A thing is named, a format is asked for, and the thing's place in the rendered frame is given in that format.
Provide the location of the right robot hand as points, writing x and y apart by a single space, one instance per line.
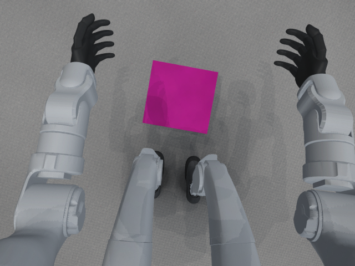
312 59

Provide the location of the robot left upper arm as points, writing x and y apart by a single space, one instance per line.
47 214

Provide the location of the right robot foot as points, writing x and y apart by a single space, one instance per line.
191 162

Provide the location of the carton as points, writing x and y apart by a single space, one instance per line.
180 97

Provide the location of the robot right upper arm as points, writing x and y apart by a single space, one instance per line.
327 220

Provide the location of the robot right thigh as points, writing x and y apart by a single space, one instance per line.
231 238

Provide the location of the left robot hand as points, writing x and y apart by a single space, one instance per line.
83 49

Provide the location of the robot left forearm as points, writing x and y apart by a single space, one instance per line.
63 129

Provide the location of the robot right forearm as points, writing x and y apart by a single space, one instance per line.
328 135

